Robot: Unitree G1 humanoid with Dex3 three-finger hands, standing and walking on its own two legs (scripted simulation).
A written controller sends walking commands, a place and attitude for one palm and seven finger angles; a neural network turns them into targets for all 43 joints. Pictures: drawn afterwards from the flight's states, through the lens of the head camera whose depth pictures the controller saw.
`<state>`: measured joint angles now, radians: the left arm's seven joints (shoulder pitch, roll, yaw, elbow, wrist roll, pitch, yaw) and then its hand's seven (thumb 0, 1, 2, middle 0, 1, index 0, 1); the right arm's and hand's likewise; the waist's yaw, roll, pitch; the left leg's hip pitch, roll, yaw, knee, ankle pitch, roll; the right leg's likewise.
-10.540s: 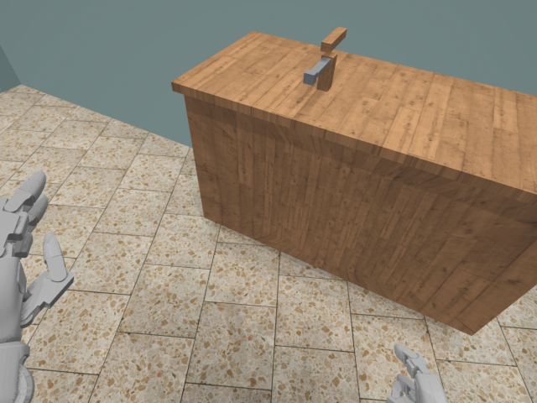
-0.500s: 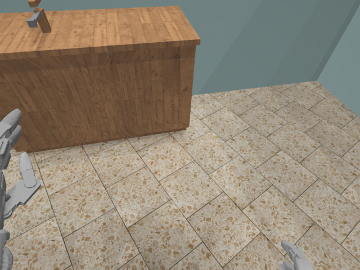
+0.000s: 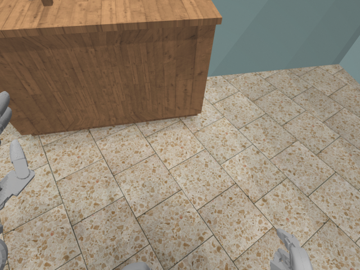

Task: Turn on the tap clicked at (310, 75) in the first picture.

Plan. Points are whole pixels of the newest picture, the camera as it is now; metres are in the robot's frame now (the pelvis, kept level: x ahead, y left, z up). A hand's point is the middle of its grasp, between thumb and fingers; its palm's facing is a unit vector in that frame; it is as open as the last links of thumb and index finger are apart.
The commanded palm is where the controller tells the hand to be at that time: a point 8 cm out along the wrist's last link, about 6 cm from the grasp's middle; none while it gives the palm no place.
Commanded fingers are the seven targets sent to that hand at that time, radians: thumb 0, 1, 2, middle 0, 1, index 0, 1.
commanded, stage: take the last steps up to it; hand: left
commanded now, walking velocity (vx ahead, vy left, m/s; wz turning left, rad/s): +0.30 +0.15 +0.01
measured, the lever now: out of the picture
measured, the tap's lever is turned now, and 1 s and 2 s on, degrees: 0 0 0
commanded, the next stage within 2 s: none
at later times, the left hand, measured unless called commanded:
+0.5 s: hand (38, 111) +0.33 +0.29 +0.18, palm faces +0.39 -0.80 -0.46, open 7.4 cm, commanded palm +0.27 +0.34 +0.19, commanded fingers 0.00 0.90 0.90 -0.20 -0.30 -0.20 -0.30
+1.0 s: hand (28, 68) +0.45 +0.36 +0.17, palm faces +0.43 -0.77 -0.48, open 7.4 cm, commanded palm +0.39 +0.40 +0.19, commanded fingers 0.00 0.90 0.90 -0.20 -0.30 -0.20 -0.30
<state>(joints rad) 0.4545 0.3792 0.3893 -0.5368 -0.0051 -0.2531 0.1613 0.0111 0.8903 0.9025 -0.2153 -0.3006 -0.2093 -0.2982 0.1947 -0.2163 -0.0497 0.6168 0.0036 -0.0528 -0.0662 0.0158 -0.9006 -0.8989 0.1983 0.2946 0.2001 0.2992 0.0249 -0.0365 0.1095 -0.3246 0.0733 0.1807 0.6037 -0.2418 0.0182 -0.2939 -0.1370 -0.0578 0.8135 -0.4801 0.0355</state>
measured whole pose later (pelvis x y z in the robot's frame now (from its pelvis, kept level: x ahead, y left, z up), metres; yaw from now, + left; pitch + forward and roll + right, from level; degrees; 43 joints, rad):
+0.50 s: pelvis +0.12 +0.05 +0.01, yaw +1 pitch +1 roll +2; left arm 0.50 0.34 0.36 -0.55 0.00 -0.25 0.15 0.01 0.89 0.90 -0.21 -0.30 -0.21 -0.30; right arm 0.19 -0.24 -0.03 0.63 -0.01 -0.03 -0.04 0.02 -0.90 -0.90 0.20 0.29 0.20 0.30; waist 0.01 -0.03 0.11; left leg -0.46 0.11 0.12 0.74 -0.31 -0.01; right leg -0.19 -0.16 -0.18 0.54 -0.35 0.04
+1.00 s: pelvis +0.24 +0.11 +0.01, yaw +2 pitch +0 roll +1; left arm 0.46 0.33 0.36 -0.43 -0.02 -0.24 0.13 0.01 0.89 0.90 -0.22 -0.30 -0.21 -0.30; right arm 0.19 -0.21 0.00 0.69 0.00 -0.02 -0.03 0.02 -0.90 -0.90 0.20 0.30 0.20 0.30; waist 0.02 0.05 0.07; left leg -0.53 0.05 0.07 1.18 -0.37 -0.02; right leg -0.24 -0.10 -0.20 0.58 -0.34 -0.01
